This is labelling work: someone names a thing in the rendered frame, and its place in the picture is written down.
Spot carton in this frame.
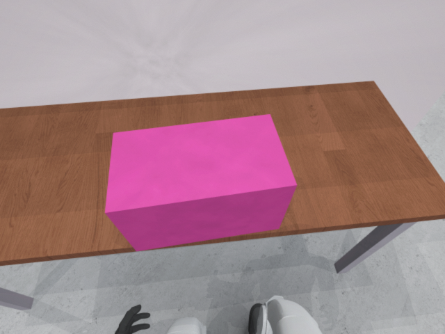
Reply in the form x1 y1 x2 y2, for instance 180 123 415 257
105 114 297 251

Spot robot left hand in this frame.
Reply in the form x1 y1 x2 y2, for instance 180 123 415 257
115 305 150 334

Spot table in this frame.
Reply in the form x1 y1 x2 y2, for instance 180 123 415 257
0 81 445 310

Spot robot right thigh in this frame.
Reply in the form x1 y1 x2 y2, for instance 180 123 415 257
259 299 322 334

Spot robot right foot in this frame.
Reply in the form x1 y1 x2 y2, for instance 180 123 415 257
248 303 262 334

